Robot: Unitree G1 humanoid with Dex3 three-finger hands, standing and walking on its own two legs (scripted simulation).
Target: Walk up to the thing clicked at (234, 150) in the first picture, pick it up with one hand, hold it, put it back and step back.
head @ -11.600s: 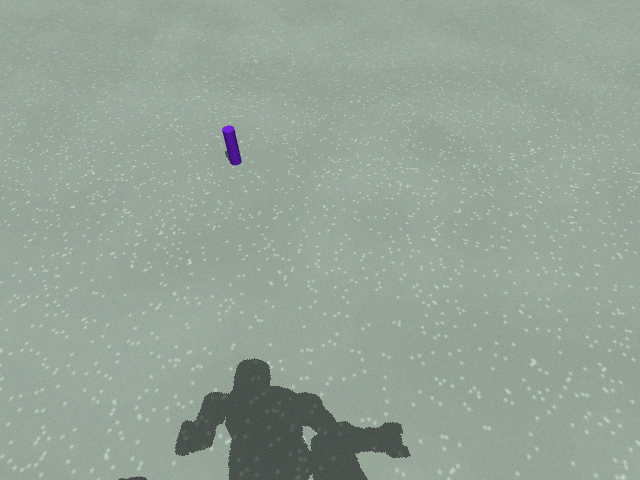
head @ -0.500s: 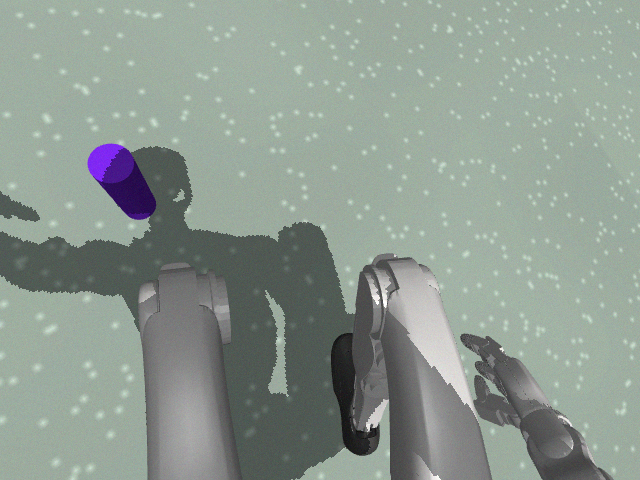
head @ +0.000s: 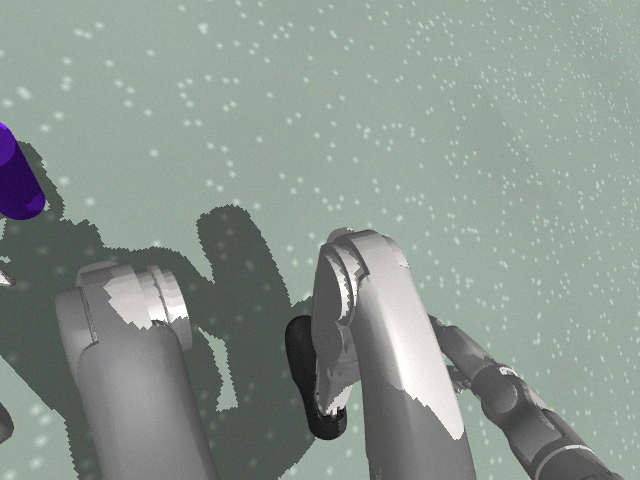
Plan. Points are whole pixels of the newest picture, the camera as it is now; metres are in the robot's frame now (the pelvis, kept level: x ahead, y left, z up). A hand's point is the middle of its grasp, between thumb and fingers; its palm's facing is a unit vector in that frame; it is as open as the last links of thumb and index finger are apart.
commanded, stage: close in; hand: left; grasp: from the side
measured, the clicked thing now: (4, 177) +0.45 +0.29 -0.19
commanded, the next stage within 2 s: rest palm in 0.38 s
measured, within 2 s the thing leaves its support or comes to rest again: leaves its support in 1.76 s
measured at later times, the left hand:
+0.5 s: hand (8, 195) +0.42 +0.28 -0.16, palm faces +0.29 -0.96 +0.04, open 17.3 cm
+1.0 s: hand (15, 179) +0.44 +0.27 -0.17, palm faces +0.33 -0.94 -0.01, open 11.6 cm
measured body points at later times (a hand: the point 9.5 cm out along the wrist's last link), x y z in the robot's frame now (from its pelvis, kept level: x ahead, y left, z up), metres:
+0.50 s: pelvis -0.01 +0.00 -0.01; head +0.21 +0.18 +0.34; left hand +0.40 +0.33 -0.16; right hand +0.16 -0.25 -0.04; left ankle +0.08 +0.13 -0.25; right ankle +0.12 -0.14 -0.25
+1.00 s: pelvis -0.01 +0.00 -0.01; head +0.22 +0.17 +0.33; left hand +0.42 +0.32 -0.17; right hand +0.16 -0.25 -0.04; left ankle +0.08 +0.13 -0.25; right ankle +0.12 -0.14 -0.25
